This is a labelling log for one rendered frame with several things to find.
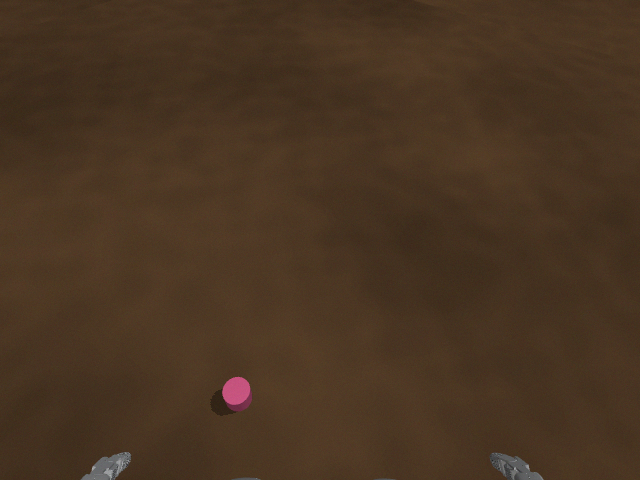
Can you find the left robot hand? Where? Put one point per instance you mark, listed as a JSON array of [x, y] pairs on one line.
[[109, 468]]

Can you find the tin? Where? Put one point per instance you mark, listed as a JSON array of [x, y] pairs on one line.
[[237, 394]]

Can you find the right robot hand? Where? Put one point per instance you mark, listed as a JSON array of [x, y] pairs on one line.
[[513, 468]]

